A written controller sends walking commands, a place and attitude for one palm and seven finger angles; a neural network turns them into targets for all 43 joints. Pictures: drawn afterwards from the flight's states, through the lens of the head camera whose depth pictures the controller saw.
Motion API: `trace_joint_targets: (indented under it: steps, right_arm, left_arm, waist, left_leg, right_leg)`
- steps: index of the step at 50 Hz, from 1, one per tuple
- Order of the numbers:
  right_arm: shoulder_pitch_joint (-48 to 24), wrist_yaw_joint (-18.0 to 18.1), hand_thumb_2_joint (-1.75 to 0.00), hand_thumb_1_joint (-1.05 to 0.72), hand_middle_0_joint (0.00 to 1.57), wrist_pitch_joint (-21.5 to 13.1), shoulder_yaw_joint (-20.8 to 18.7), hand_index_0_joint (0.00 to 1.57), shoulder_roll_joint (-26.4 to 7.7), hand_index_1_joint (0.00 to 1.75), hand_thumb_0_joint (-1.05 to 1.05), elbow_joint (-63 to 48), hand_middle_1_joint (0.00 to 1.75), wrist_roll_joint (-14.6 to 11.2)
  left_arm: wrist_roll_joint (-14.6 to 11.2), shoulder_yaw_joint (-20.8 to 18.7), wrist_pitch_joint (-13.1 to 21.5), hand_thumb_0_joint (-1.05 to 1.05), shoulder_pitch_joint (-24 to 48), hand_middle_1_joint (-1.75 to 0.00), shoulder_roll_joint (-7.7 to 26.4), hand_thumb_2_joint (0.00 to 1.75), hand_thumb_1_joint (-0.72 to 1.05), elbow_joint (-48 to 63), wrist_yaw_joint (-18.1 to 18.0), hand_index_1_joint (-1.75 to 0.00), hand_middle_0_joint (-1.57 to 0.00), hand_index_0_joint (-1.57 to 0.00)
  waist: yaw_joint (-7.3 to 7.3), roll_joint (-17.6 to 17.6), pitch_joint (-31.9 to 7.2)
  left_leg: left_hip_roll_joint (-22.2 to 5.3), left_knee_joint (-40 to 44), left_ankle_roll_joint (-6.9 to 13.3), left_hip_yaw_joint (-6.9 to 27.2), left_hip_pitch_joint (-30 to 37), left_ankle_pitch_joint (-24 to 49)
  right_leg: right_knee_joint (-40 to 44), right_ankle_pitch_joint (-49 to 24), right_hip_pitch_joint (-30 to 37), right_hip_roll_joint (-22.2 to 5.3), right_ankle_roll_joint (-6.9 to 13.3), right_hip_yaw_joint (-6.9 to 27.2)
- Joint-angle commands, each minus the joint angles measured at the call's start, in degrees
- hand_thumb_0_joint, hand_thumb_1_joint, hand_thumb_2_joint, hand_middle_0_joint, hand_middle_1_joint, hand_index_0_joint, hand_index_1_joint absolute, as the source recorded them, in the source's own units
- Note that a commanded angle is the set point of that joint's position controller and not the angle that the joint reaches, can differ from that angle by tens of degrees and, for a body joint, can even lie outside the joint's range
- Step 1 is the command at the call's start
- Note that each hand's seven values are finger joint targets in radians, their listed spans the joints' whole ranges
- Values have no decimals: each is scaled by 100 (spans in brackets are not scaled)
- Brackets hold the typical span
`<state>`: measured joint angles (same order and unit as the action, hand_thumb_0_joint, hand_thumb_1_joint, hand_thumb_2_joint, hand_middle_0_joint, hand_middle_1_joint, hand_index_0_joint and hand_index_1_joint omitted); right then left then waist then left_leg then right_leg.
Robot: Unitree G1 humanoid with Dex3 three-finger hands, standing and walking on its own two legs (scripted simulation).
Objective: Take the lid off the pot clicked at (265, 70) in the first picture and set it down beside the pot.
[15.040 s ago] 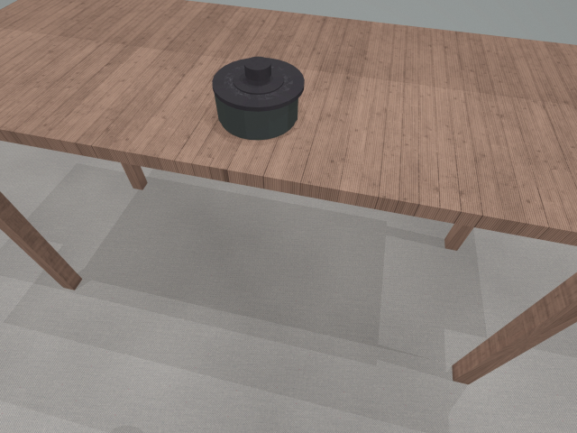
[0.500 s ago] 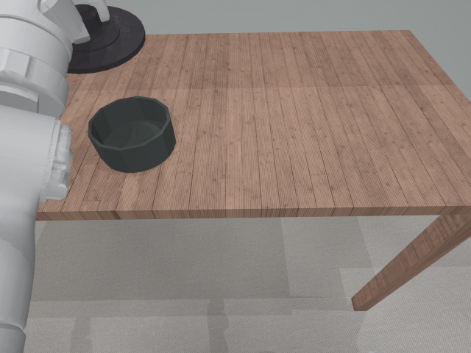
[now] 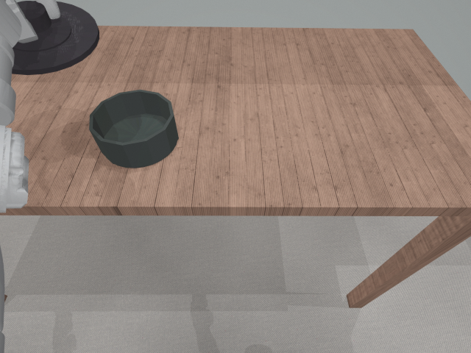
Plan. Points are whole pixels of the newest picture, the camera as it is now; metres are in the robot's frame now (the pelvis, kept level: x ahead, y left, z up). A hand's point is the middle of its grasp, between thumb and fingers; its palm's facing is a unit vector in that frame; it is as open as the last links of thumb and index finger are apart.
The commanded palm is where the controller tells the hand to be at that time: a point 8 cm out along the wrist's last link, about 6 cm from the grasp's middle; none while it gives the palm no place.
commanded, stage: move the lid sideways beside the pot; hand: left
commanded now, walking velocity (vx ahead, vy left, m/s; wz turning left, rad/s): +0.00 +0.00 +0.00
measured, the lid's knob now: (30, 17) +0.52 +0.27 +0.29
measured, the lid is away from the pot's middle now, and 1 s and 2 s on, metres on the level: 0.10 0.19 0.22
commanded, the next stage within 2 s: none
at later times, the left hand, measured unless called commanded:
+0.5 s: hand out of the picture +0.47 +0.30 +0.30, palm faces -0.22 -0.19 -0.96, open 7.6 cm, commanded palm +0.48 +0.31 +0.37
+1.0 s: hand out of the picture +0.46 +0.34 +0.30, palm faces -0.20 -0.22 -0.96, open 7.6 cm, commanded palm +0.48 +0.36 +0.37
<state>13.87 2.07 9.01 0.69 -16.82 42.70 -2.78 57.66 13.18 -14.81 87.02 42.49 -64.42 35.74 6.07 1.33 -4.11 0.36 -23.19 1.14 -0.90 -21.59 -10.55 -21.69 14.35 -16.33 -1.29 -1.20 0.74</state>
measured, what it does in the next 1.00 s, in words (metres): stands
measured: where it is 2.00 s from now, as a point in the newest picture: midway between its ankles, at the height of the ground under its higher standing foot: outside the picture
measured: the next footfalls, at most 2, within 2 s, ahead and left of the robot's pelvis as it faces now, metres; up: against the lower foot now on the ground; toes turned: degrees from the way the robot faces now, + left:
none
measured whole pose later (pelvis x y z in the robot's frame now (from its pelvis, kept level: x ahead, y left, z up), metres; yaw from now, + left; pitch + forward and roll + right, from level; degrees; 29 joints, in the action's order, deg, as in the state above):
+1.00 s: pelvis +0.01 +0.00 +0.00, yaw +0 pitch +10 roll -1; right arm 14.0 3.4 9.8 2.1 -17.5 43.1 -4.5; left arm 59.8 8.0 -10.1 86.4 55.1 -69.7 35.9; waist 6.6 1.7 -2.9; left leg -0.4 -23.9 1.1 -0.9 -21.8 -11.6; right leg -19.5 13.7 -15.3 -0.6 -1.3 0.8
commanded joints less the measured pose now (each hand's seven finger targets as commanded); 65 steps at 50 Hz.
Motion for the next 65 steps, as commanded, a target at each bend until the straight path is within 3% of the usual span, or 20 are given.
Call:
trace_joint_targets:
  steps: [1, 3, 6, 8, 11, 14, 17, 19, 23, 24, 26, 28, 31, 33, 37, 43, 44, 48, 51, 65]
  right_arm:
    - [73, 83, -90, -90, 20, -107, -253, 20, -973, 30, 0, -470, 30, 29]
    - [37, 115, -90, -90, 20, -131, -220, 20, -1013, 30, 0, -445, 30, -29]
    - [18, 133, -90, -90, 20, -132, -201, 20, -992, 30, 0, -449, 30, 2]
    - [82, 162, -90, -90, 20, -210, -204, 20, -1002, 30, 0, -420, 30, -33]
    - [115, 162, -90, -90, 20, -221, -227, 20, -999, 30, 0, -447, 30, 11]
    - [151, 159, -90, -90, 20, -183, -217, 20, -1023, 30, 0, -402, 30, 16]
    - [76, 191, -90, -90, 20, -59, -172, 20, -1024, 30, 0, -386, 30, -18]
    - [53, 162, -90, -90, 20, -13, -175, 20, -1082, 30, 0, -442, 30, 6]
    - [78, 186, -90, -90, 20, -16, -159, 20, -1032, 30, 0, -449, 30, -97]
    - [91, 159, -90, -90, 20, 23, -176, 20, -1087, 30, 0, -431, 30, -53]
    - [102, 189, -90, -90, 20, 18, -181, 20, -1056, 30, 0, -477, 30, -51]
    - [200, 205, -90, -90, 20, -68, -189, 20, -1030, 30, 0, -431, 30, -111]
    - [204, 193, -90, -90, 20, -64, -209, 20, -1082, 30, 0, -420, 30, -78]
    - [277, 216, -90, -90, 20, -147, -195, 20, -1067, 30, 0, -415, 30, -92]
    - [289, 215, -90, -90, 20, -70, -175, 20, -1100, 30, 0, -319, 30, -95]
    - [328, 242, -90, -90, 20, -101, -151, 20, -1091, 30, 0, -351, 30, -112]
    - [326, 225, -90, -90, 20, -54, -153, 20, -1130, 30, 0, -337, 30, -90]
    - [325, 239, -90, -90, 20, -32, -137, 20, -1089, 30, 0, -392, 30, -148]
    - [317, 225, -90, -90, 20, 54, -127, 20, -1118, 30, 0, -395, 30, -130]
    - [450, 285, -90, -90, 20, 56, -87, 20, -1148, 30, 0, -349, 30, -210]
  left_arm:
    - [144, -274, 67, 0, 3525, -120, 1116, 84, 81, 1057, -369, -107, -113, -68]
    - [46, 5, 69, 0, 3427, -120, 812, 84, 81, 959, -316, -107, -113, -68]
    - [164, -288, 174, 0, 3790, -120, 1290, 84, 81, 1183, -405, -107, -113, -68]
    - [65, -5, 209, 0, 3715, -120, 935, 84, 81, 1216, -362, -107, -113, -68]
    - [164, -486, 335, 0, 3969, -120, 1553, 84, 81, 1518, -451, -107, -113, -68]
    - [206, -545, 334, 0, 3845, -120, 1700, 84, 81, 1326, -417, -107, -113, -68]
    - [235, -461, 263, 0, 3244, -120, 1697, 84, 81, 506, -369, -107, -113, -68]
    - [288, -713, 329, 0, 3567, -120, 2149, 84, 81, 1066, -407, -107, -113, -68]
    - [156, -194, 321, 0, 3185, -120, 1502, 84, 81, 668, -345, -107, -113, -68]
    - [251, -544, 339, 0, 3558, -120, 2006, 84, 81, 1077, -395, -107, -113, -68]
    - [310, -678, 393, 0, 3560, -120, 2210, 84, 81, 1098, -422, -107, -113, -68]
    - [163, -190, 392, 0, 3408, -120, 1585, 84, 81, 1028, -338, -107, -113, -68]
    - [231, -597, 419, 0, 3617, -120, 2119, 84, 81, 1322, -399, -107, -113, -68]
    - [187, -419, 471, 0, 3471, -120, 1906, 84, 81, 1289, -373, -107, -113, -68]
    - [253, -518, 422, 0, 3207, -120, 2087, 84, 81, 772, -354, -107, -113, -68]
    - [253, -589, 504, 0, 3244, -120, 2292, 84, 81, 999, -353, -107, -113, -68]
    - [335, -859, 519, 0, 3494, -120, 2708, 84, 81, 1235, -387, -107, -113, -68]
    - [265, -645, 548, 0, 2971, -120, 2468, 84, 81, 779, -325, -107, -113, -68]
    - [367, -867, 532, 0, 2879, -120, 2841, 84, 81, 624, -355, -107, -113, -68]
    - [383, -722, 528, 0, 2953, -120, 2971, 84, 81, 548, -337, -107, -113, -68]
  waist:
    - [12, 308, -2422]
    - [42, 455, -2084]
    - [10, 409, -2534]
    - [36, 642, -2458]
    - [-36, 541, -2968]
    - [-31, 354, -2881]
    - [3, -73, -2104]
    - [-76, 260, -2587]
    - [12, 414, -2100]
    - [-31, 431, -2470]
    - [-32, 554, -2605]
    - [37, 718, -2378]
    - [-19, 815, -2610]
    - [-7, 1060, -2631]
    - [21, 624, -2183]
    - [-15, 916, -2450]
    - [-48, 740, -2715]
    - [-17, 719, -2355]
    - [-25, 502, -2226]
    - [37, 921, -2103]
  left_leg:
    - [181, -327, 221, 81, 2336, 2679]
    - [171, -212, 176, 44, 2229, 2526]
    - [194, -252, 220, 89, 2350, 2480]
    - [164, -245, 170, 79, 2492, 2704]
    - [171, -343, 206, 149, 2697, 2968]
    - [171, -310, 196, 95, 2529, 2914]
    - [193, -183, 266, -29, 1837, 2054]
    - [184, -209, 229, -60, 2007, 2462]
    - [124, -247, 217, -58, 2019, 2630]
    - [97, -235, 222, -21, 2177, 2617]
    - [120, -321, 260, -4, 2245, 2807]
    - [90, -328, 222, -13, 2418, 3057]
    - [80, -322, 243, 54, 2563, 2816]
    - [86, -392, 188, 49, 2699, 3259]
    - [85, -269, 233, 20, 2234, 2415]
    - [77, -415, 225, -28, 2441, 3224]
    - [60, -375, 238, -5, 2462, 3120]
    - [64, -443, 247, -90, 2255, 3326]
    - [57, -439, 277, -95, 2073, 2989]
    - [1, -437, 276, -86, 2223, 2885]
  right_leg:
    - [151, -1792, -158, 394, 303, -267]
    - [240, -1700, -266, 382, 349, -313]
    - [188, -1686, -92, 383, 319, -273]
    - [253, -1716, -211, 383, 343, -314]
    - [149, -1818, -24, 401, 304, -265]
    - [173, -1880, 73, 384, 263, -250]
    - [225, -1696, 52, 338, 271, -268]
    - [161, -2007, 328, 311, 264, -192]
    - [246, -1910, 21, 349, 299, -288]
    - [238, -1853, 162, 347, 253, -231]
    - [187, -1935, 173, 355, 268, -230]
    - [275, -1968, -32, 378, 288, -306]
    - [285, -1693, -30, 395, 266, -270]
    - [275, -1858, -92, 412, 307, -315]
    - [352, -1524, -95, 397, 256, -322]
    - [293, -2068, 72, 392, 274, -300]
    - [266, -2033, 261, 387, 218, -252]
    - [235, -2293, 216, 369, 243, -279]
    - [235, -2094, 238, 367, 199, -253]
    - [329, -1832, 75, 398, 202, -291]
